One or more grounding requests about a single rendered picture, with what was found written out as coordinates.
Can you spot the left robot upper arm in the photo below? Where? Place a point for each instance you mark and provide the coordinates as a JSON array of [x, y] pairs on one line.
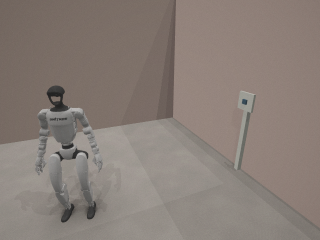
[[79, 114]]

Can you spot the robot right shin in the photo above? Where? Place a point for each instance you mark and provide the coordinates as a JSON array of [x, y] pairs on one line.
[[64, 199]]

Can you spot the left robot forearm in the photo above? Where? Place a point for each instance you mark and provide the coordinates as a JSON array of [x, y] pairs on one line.
[[93, 142]]

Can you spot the panel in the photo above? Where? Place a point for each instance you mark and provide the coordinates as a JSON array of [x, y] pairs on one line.
[[247, 110]]

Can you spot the right robot forearm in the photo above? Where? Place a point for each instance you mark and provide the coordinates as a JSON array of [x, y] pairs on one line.
[[42, 145]]

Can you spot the robot right hand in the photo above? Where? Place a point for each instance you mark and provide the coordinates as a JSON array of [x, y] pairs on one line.
[[38, 163]]

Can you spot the right robot upper arm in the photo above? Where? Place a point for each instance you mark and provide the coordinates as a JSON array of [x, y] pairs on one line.
[[44, 131]]

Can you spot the left robot foot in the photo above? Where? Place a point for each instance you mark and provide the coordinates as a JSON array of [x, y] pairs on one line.
[[91, 211]]

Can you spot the robot left hand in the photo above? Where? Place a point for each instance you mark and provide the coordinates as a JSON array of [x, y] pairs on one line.
[[98, 159]]

